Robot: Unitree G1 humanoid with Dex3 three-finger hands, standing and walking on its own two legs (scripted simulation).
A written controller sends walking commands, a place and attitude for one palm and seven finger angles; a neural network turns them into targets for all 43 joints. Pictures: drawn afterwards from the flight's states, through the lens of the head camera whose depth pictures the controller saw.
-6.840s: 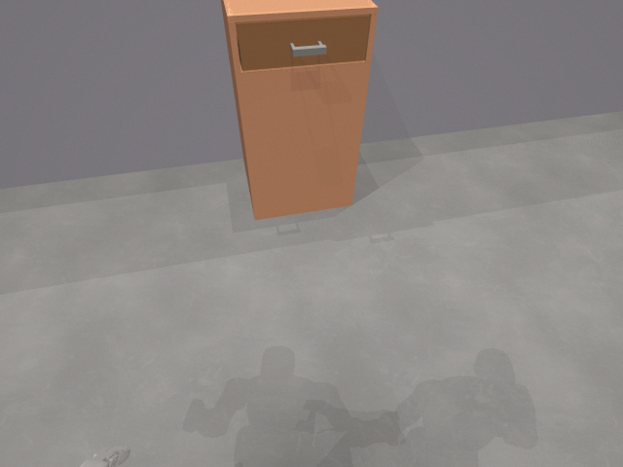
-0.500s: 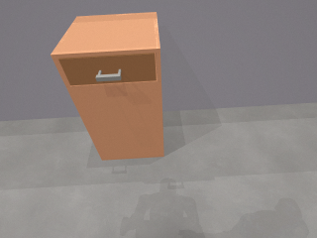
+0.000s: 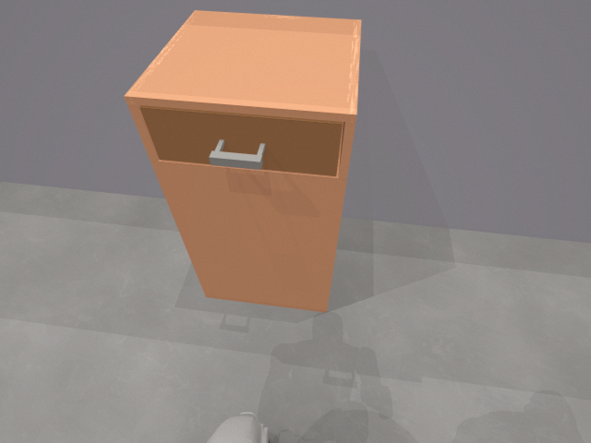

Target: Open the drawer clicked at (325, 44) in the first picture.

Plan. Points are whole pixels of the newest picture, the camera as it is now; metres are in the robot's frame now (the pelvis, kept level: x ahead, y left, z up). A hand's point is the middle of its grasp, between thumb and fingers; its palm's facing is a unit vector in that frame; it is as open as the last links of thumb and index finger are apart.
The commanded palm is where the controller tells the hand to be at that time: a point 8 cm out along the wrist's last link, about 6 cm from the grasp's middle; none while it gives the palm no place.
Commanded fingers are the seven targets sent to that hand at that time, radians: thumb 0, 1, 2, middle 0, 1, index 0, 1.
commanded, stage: take the last steps up to it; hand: left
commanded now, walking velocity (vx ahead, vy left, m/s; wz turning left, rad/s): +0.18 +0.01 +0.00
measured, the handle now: (238, 153) +0.64 +0.20 -0.01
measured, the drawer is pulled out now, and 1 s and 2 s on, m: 0.00 0.00 0.00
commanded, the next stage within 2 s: come to a stop and stand still in 0.06 s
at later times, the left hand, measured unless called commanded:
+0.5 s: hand (203, 392) +0.21 +0.19 -0.16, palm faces -0.01 -0.96 -0.27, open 7.3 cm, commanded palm none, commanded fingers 0.00 0.90 0.90 -0.20 -0.30 -0.20 -0.30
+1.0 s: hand out of the picture +0.10 +0.18 -0.16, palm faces +0.06 -0.96 -0.26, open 7.4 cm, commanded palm none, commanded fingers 0.00 0.90 0.90 -0.20 -0.30 -0.20 -0.30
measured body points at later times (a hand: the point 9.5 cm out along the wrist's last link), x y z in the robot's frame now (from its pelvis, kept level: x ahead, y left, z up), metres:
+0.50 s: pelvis +0.11 -0.01 -0.01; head +0.14 -0.03 +0.44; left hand +0.21 +0.24 -0.14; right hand +0.13 -0.24 -0.17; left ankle +0.11 +0.11 -0.74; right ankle +0.14 -0.12 -0.73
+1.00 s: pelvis +0.06 -0.02 +0.01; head +0.07 -0.03 +0.45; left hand +0.10 +0.23 -0.14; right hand +0.11 -0.27 -0.15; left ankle +0.01 +0.13 -0.72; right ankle +0.14 -0.12 -0.74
